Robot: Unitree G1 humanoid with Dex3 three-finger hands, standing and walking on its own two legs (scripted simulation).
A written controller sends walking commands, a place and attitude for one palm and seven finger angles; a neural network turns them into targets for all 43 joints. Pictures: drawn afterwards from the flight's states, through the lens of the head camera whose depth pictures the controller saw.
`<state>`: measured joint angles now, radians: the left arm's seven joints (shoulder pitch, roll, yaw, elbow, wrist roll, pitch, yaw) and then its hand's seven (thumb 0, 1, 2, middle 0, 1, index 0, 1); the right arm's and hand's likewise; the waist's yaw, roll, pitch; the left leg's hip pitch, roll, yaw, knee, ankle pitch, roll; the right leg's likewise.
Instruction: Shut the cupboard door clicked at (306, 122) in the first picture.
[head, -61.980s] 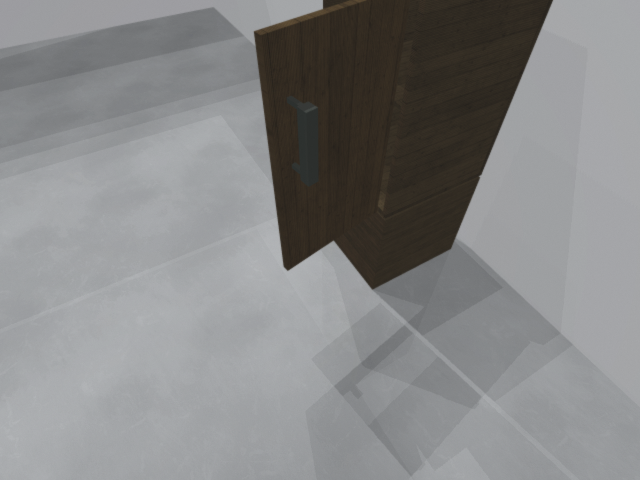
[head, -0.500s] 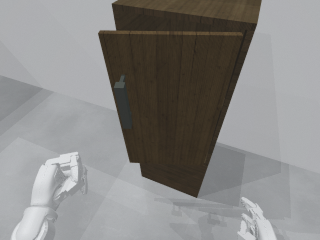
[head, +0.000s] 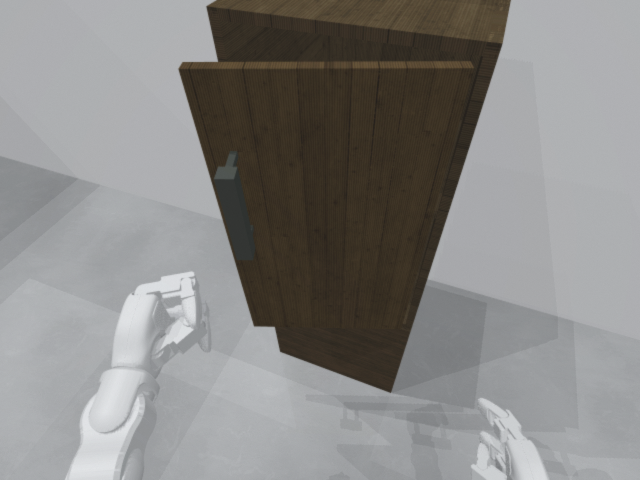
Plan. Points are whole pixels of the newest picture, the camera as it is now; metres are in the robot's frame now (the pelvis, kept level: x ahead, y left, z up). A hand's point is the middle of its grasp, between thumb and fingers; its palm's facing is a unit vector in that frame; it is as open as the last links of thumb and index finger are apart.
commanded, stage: bring the fist close to the handle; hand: left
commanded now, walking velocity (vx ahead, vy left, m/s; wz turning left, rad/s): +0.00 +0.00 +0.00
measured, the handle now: (239, 207) +0.47 +0.14 +0.09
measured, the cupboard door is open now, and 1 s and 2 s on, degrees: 20 20 4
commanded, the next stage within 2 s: push the door shut along its arc in 0.98 s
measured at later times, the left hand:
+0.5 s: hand (249, 276) +0.34 +0.11 +0.09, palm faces -0.01 -1.00 -0.02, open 3.1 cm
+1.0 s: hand (246, 265) +0.36 +0.12 +0.09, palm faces +0.01 -1.00 +0.00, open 3.1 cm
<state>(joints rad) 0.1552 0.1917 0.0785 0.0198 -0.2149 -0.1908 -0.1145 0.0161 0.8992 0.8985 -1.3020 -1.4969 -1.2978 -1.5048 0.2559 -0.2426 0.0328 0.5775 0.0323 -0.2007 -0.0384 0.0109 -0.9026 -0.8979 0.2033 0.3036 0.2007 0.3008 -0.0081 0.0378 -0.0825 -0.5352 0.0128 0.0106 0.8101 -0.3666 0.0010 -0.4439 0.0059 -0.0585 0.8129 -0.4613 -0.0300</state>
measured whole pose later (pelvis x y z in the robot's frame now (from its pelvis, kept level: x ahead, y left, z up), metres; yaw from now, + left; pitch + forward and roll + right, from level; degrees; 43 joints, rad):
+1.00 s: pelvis +0.00 +0.00 +0.00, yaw -1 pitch +6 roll +0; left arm -0.25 0.14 0.06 0.44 -0.15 -0.26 0.02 0.02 0.90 0.90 -1.30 -1.50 -1.30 -1.50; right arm 0.28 -0.25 0.00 0.63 0.02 -0.06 0.00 0.01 -0.90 -0.90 0.20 0.30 0.20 0.30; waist -0.03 0.03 -0.07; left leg -0.54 0.02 0.04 0.77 -0.34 0.00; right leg -0.46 0.01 -0.03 0.78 -0.43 -0.03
